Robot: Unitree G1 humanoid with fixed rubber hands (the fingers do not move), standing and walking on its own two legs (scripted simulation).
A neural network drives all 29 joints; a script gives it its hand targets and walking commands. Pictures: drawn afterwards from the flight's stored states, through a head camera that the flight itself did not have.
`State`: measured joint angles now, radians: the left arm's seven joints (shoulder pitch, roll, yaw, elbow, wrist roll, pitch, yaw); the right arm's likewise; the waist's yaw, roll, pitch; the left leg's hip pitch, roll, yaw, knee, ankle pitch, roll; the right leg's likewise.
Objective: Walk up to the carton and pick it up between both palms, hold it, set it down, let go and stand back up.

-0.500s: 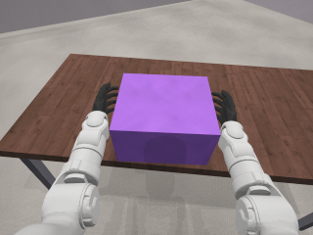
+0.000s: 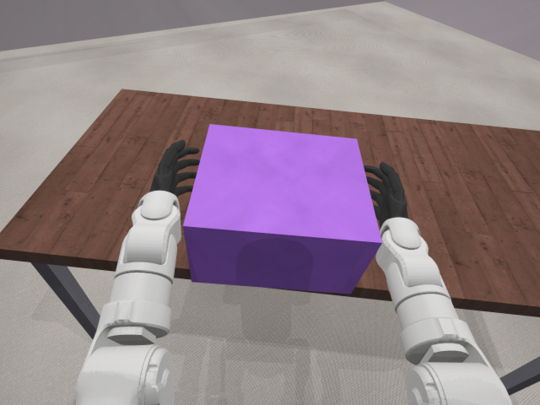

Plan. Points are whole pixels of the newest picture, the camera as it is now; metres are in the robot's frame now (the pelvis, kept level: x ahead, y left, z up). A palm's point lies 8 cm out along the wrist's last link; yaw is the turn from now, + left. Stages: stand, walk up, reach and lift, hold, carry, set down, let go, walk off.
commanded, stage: reach and lift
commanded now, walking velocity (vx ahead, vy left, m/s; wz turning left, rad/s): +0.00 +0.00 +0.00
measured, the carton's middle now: (278, 206) +0.40 +0.00 +0.09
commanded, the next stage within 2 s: hold in 1.04 s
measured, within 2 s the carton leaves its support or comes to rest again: neither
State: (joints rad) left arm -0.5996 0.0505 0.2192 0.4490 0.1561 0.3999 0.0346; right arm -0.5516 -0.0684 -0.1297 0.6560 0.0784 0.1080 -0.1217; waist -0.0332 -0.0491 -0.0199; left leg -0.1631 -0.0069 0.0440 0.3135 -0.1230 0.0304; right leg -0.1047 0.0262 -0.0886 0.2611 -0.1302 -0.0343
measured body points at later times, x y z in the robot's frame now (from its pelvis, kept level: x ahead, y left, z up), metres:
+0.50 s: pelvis +0.00 +0.00 +0.00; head -0.02 +0.02 +0.45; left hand +0.39 +0.17 +0.15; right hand +0.37 -0.17 +0.13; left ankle +0.03 +0.10 -0.75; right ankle +0.01 -0.09 -0.75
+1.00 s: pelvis +0.00 +0.00 +0.00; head -0.03 +0.02 +0.45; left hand +0.39 +0.17 +0.16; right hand +0.38 -0.17 +0.14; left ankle +0.03 +0.10 -0.75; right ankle +0.01 -0.09 -0.75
